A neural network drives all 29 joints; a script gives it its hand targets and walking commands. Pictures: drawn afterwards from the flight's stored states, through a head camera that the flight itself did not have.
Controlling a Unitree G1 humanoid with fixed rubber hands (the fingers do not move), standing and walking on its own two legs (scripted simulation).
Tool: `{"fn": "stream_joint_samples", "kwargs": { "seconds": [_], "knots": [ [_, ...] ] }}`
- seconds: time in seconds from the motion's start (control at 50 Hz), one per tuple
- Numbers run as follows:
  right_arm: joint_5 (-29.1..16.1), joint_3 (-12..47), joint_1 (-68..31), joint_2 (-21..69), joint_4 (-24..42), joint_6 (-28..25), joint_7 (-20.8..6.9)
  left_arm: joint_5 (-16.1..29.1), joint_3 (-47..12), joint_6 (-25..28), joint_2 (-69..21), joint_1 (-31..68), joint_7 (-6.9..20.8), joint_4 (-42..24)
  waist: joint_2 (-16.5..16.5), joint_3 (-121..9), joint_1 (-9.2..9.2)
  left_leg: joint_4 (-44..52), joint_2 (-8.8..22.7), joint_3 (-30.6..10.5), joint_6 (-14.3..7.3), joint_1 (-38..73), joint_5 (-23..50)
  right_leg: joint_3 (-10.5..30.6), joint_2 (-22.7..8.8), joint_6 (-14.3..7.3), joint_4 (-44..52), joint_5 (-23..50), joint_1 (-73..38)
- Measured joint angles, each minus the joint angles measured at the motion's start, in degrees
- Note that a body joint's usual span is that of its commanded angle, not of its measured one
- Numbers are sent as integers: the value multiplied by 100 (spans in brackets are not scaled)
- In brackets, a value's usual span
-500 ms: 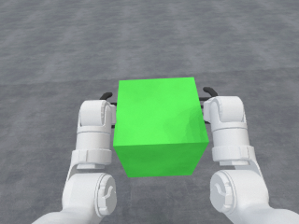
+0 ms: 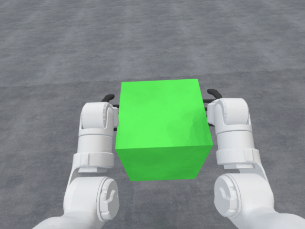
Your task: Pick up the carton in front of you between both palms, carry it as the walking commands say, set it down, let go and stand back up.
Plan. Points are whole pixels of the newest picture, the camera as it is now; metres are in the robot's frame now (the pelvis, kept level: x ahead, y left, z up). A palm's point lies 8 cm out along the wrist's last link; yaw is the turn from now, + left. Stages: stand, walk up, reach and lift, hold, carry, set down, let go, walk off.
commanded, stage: carry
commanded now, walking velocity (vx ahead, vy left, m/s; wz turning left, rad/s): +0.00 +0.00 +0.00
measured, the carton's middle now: (161, 134) +0.37 +0.00 +0.03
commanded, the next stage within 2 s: none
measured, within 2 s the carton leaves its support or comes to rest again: neither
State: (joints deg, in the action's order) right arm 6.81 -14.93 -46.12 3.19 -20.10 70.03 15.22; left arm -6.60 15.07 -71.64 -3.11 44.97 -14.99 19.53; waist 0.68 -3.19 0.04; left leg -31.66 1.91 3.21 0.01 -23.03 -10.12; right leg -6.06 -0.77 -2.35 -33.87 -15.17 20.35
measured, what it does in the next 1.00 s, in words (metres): walks ahead: right foot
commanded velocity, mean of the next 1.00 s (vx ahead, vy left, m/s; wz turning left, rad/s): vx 0.30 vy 0.00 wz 0.00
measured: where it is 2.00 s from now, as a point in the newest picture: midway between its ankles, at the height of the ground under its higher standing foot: (157, 157)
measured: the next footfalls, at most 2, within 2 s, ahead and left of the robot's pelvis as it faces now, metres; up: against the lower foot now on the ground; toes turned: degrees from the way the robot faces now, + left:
right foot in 0.96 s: +0.24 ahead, -0.10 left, +0.00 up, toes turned -8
left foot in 1.36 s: +0.54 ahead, +0.13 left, +0.00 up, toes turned +11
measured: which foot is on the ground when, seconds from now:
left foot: down 0.00-0.98, up 1.00-1.00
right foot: down 0.00-0.66, up 0.68-0.94, down 0.96-1.00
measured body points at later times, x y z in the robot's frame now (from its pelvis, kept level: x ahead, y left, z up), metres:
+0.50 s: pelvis +0.01 +0.00 +0.00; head +0.00 +0.00 +0.45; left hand +0.37 +0.15 +0.12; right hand +0.38 -0.15 +0.13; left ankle +0.07 +0.12 -0.73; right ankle +0.03 -0.09 -0.73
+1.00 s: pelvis +0.16 -0.01 +0.00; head +0.17 -0.01 +0.45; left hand +0.53 +0.15 +0.13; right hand +0.54 -0.15 +0.13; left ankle +0.06 +0.11 -0.72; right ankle +0.21 -0.10 -0.73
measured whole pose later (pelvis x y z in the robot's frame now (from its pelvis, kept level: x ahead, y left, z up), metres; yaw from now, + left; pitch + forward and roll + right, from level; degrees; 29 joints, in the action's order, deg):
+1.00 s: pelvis +0.16 -0.01 +0.00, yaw +1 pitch +5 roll -1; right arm 7.8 -16.2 -46.7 3.6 -16.3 70.9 15.1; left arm -6.8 15.0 -71.4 -3.3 46.5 -14.8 18.0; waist 2.1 -4.2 -0.2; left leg -35.6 4.7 5.6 0.8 -13.6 -23.9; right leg -10.6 -1.1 -2.7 -27.2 -7.5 22.3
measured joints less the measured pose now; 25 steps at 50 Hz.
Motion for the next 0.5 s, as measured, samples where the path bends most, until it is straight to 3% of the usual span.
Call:
{"fn": "stream_joint_samples", "kwargs": {
  "seconds": [0.5],
  "knots": [
    [-19,-8,87,1,31,-2,-9,-9,-23,-12,-41,-61,-40,-30,-13,-57,-15,-92,36,18,-21,0,-222,-57,-12,-7,51,-43,-71]
  ]
}}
